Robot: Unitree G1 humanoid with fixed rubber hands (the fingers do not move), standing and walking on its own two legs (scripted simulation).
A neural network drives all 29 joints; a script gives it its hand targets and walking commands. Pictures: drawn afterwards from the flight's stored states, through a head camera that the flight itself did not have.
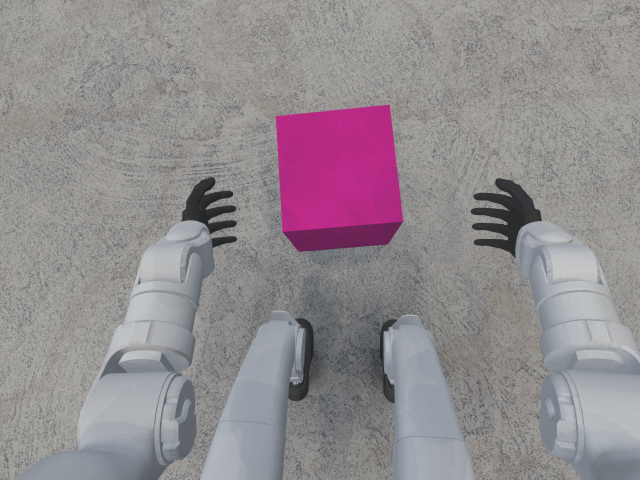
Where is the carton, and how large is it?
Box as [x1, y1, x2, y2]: [276, 105, 402, 251]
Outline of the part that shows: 389,105 276,116 282,230 299,251 386,244 388,243 402,222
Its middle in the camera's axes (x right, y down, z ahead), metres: +0.04 -0.13 +0.95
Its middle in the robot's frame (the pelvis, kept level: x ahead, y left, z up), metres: +0.57 +0.03 -0.53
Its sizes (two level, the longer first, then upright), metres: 0.256 0.245 0.284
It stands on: the floor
